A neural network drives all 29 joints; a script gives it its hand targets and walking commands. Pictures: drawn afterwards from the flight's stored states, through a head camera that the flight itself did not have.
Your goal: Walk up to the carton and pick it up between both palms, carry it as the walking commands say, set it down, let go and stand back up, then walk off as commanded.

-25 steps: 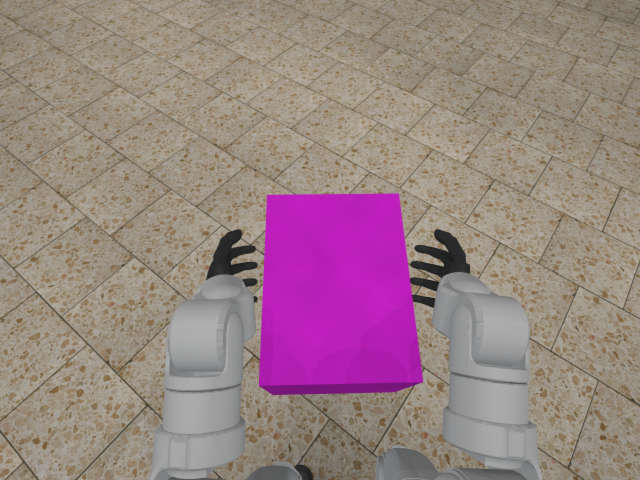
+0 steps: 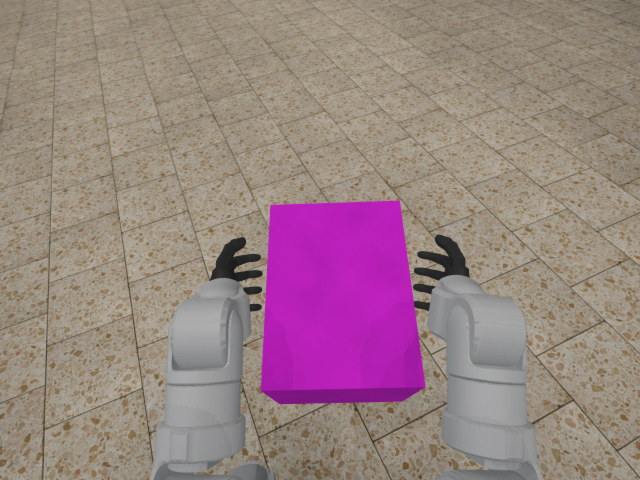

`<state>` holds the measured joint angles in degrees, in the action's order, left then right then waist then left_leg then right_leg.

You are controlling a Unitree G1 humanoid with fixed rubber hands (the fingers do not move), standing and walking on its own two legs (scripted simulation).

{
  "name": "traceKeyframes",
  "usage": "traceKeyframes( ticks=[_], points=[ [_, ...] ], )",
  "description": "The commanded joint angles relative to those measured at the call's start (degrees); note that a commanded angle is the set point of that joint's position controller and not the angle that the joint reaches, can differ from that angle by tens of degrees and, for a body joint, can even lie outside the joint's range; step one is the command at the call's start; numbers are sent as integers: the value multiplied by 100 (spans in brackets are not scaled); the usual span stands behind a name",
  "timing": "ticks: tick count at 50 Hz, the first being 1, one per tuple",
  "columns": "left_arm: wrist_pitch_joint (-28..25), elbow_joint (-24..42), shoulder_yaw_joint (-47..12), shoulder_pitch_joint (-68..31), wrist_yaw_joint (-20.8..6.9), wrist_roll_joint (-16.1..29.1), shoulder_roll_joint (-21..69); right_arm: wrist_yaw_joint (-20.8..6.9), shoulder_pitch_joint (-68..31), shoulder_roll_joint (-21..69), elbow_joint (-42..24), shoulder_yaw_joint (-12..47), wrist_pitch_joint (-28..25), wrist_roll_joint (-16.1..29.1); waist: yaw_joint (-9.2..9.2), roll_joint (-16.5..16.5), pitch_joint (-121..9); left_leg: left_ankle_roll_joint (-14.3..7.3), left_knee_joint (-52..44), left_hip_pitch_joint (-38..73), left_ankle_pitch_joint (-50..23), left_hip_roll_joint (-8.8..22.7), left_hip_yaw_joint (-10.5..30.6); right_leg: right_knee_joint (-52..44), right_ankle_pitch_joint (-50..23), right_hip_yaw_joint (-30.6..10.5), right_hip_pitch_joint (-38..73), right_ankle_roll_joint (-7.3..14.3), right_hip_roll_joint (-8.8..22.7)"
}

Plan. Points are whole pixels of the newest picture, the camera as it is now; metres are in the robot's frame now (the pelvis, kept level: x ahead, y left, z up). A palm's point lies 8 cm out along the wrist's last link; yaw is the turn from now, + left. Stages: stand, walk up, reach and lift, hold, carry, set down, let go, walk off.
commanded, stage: carry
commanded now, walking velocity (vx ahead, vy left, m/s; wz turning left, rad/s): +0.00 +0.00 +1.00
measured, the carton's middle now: (337, 305) +0.35 -0.02 -0.02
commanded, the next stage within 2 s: none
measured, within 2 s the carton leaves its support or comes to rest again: neither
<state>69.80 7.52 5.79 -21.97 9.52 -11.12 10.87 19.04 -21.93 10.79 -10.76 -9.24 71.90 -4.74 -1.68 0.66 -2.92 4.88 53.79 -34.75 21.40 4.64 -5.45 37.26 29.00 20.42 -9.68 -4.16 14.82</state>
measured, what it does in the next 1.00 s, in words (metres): walks ahead, turning left: left foot, then right foot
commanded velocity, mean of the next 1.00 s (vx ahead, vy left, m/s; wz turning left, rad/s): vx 0.00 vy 0.00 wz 1.00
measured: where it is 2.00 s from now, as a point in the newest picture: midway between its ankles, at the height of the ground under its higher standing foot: outside the picture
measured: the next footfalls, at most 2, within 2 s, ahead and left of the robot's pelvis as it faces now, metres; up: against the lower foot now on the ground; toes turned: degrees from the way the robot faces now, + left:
left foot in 0.08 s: +0.10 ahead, +0.16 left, +0.00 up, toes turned +13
right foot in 0.42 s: +0.23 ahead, -0.04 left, +0.00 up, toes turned +16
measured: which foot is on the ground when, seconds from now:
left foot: up 0.00-0.06, down 0.08-0.44, up 0.46-0.82, down 0.84-1.00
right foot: down 0.00-0.10, up 0.12-0.40, down 0.42-0.84, up 0.86-1.00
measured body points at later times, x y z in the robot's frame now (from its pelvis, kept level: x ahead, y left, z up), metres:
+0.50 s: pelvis +0.12 +0.03 +0.00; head +0.15 +0.01 +0.45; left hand +0.36 +0.28 +0.09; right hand +0.47 +0.03 +0.08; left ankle +0.06 +0.12 -0.68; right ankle +0.19 -0.05 -0.72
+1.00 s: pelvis +0.12 +0.11 -0.01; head +0.15 +0.16 +0.43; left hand +0.20 +0.44 +0.03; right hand +0.42 +0.29 +0.04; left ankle +0.08 +0.19 -0.72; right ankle +0.20 -0.01 -0.66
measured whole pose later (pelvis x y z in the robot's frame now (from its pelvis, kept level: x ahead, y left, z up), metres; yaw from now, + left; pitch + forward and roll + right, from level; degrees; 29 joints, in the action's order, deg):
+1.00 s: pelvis +0.12 +0.11 -0.01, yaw +53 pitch +4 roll +1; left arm 69.8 7.4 6.0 -20.5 14.5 -7.3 10.4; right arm 16.4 -23.8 11.6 -5.5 -10.9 69.1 -6.6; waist 0.4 1.9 2.6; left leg -3.9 41.0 -28.5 16.4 -2.9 -4.1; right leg 69.0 36.1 6.7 -31.4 -7.9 10.7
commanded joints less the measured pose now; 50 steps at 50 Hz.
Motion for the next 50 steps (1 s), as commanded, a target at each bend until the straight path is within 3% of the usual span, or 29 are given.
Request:
traceKeyframes(
  ticks=[1,2,4,5,6,7,8,9,11,17,19,20,21,22,23,24,26,27,28,33,37,40,41,42,43,44,45,48,50],
  points=[
    [-57,255,-3074,-2267,-1760,2570,5810,-2565,-2923,5843,192,3869,51,2329,285,1469,-1118,-263,-789,26,-120,-530,-920,-5,-6364,-232,1218,154,599],
    [-104,230,-2946,-2359,-1766,2526,5742,-2570,-2754,5736,300,3766,35,2260,275,1745,-1446,-332,-1095,483,-158,-612,-966,409,-6428,-140,1256,102,661],
    [-78,396,-3109,-2416,-1783,2646,5823,-2594,-2605,5760,295,3703,-20,2160,26,1006,-2050,-601,-2490,1918,-1538,-956,-1003,2252,-6948,98,883,-294,459],
    [-79,333,-3170,-2440,-1756,2603,5921,-2618,-2685,5805,314,3669,-34,2139,-113,59,-2430,-1045,-2597,3748,-4129,79,685,3536,-4148,-297,-1077,-524,64],
    [-28,77,-3243,-2172,-1776,2630,6165,-2613,-2554,5725,407,3641,-69,2185,68,-1714,-2489,-1920,-1662,5429,-8186,1688,2889,4628,1419,-559,-3577,-781,-768],
    [-49,475,-3590,-2626,-1810,2854,6083,-2631,-2237,5902,438,3707,-221,1961,-31,-2099,-2760,-2368,-2094,5050,-8519,1509,3085,4482,1616,-1483,-3216,-673,-680],
    [-90,502,-3693,-2768,-1802,2902,6001,-2634,-2251,5758,189,3597,-215,2000,-83,-1369,-2587,-1972,-1918,5006,-8539,1189,2590,4649,1356,-1629,-3299,-637,-505],
    [-154,990,-3871,-3130,-1779,3170,6376,-2641,-2341,5914,120,3496,-249,2005,-45,-1136,-2403,-1645,-1806,4588,-7638,902,1932,4227,1033,-1700,-3290,-543,-465],
    [-188,1078,-3855,-3022,-1718,3211,6378,-2613,-2561,5930,-135,3539,-302,2044,47,-769,-2137,-1284,-2121,3645,-5552,571,1411,3101,500,-1728,-2848,-419,-355],
    [-158,527,-3208,-1829,-1598,2687,6297,-2524,-2502,5719,-717,3866,-264,2184,53,-516,-2610,-1533,-2027,3534,-5560,653,2213,1368,-388,-1701,-2263,-211,-999],
    [-175,610,-3273,-1841,-1668,2671,6255,-2523,-2218,5667,-646,3873,-211,2082,79,-867,-2644,-1387,-1884,3053,-5044,505,2172,602,-991,-1824,-1628,-73,-1141],
    [-154,449,-3290,-1771,-1704,2659,6259,-2564,-2089,5736,-463,3888,-148,2064,125,-747,-2341,-1211,-1798,2507,-4745,272,1959,134,-1453,-1565,-1154,-89,-1218],
    [-174,389,-3242,-1777,-1749,2594,6184,-2582,-2040,5778,-306,3961,-124,2037,223,-143,-2466,-988,-1397,1858,-3768,-28,1581,-923,-2218,-1558,-114,-20,-1128],
    [-176,278,-3241,-1690,-1815,2611,6163,-2597,-2212,5805,-464,4122,-100,2096,345,935,-2445,-613,-334,455,-1553,-702,1046,-1672,-3393,-2717,1142,272,115],
    [-160,341,-3230,-1661,-1822,2677,6125,-2603,-2143,5811,-256,4137,-58,2106,252,2043,-2112,-419,1028,-642,1506,-1012,382,-1437,-5128,-3779,1636,895,1595],
    [-196,391,-3317,-1939,-1826,2719,6041,-2653,-2566,5865,-374,4173,-5,2145,230,1941,-2342,-432,1560,-585,1701,-441,500,-1271,-4981,-3979,1469,1540,2010],
    [-205,309,-3243,-1735,-1826,2593,6023,-2709,-2624,5739,-156,4164,-44,2262,202,667,-1658,-372,2058,-414,1043,-194,533,-1297,-4216,-2891,472,1126,1323],
    [-202,354,-3277,-1804,-1827,2613,6063,-2739,-2704,5708,-229,4146,-51,2301,182,620,-1353,-283,1940,-465,796,-68,467,-1277,-3893,-2415,384,909,1178],
    [-236,413,-3220,-1916,-1823,2596,5968,-2747,-2646,5886,-86,4246,-60,2365,156,985,-1285,-204,1803,-609,488,-118,410,-1249,-3742,-1990,399,758,978],
    [-166,142,-3141,-2282,-1767,2639,5878,-2682,-2463,5758,320,3871,-50,2323,183,1110,-1260,-45,643,-313,571,-149,3,-950,-4459,-1019,687,655,1038],
    [-152,-51,-3082,-2311,-1758,2561,5799,-2711,-2670,5923,579,3771,-23,2313,217,1220,-1217,-303,-475,334,2,-232,-462,-638,-3971,-452,591,423,1150],
    [-198,88,-3117,-2535,-1786,2535,5967,-2767,-2748,5907,549,3702,-23,2252,227,1680,-1346,-460,-901,661,-102,-386,-765,161,-4720,-284,673,226,1299],
    [-184,57,-3069,-2364,-1779,2519,5887,-2802,-2673,5867,575,3679,-43,2242,128,1090,-1544,-548,-1515,1338,-609,-506,-652,926,-5075,-93,373,8,1149],
    [-183,65,-3160,-2569,-1742,2558,5804,-2839,-2649,5843,759,3606,-74,2197,-27,288,-1619,-681,-2466,2154,-1327,-386,-13,2091,-4079,-132,-395,-199,903],
    [-155,133,-3363,-2598,-1743,2657,6170,-2841,-2743,5762,654,3518,-103,2247,98,-1323,-1480,-1114,-2441,3069,-4842,1010,2109,3395,69,-192,-2132,-493,151],
    [-133,282,-3496,-2812,-1757,2715,6061,-2839,-2388,5896,935,3519,-148,2089,47,-2215,-1701,-1844,-2249,3534,-6899,1491,3518,3974,1952,-937,-3084,-653,-429],
    [-109,112,-3529,-2993,-1799,2837,6098,-2833,-2530,5796,766,3418,-214,2070,-22,-2067,-1822,-1896,-2191,3266,-6843,1309,3109,4050,1875,-1376,-2790,-636,-310],
    [-225,602,-3640,-3233,-1690,3090,6463,-2796,-2976,5992,210,3427,-198,2226,29,-980,-2084,-1511,-1951,3732,-5200,752,2005,3336,702,-1674,-3088,-366,-360],
    [-271,874,-3565,-3242,-1635,3086,6425,-2730,-2785,6080,49,3452,-293,2161,12,-908,-2441,-1441,-2139,3396,-4886,707,1990,2782,336,-1664,-2629,-207,-398]
  ],
)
